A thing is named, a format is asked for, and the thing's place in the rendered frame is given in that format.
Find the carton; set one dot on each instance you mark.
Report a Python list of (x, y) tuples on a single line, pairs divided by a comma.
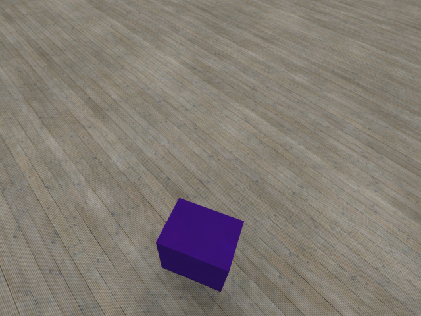
[(199, 243)]

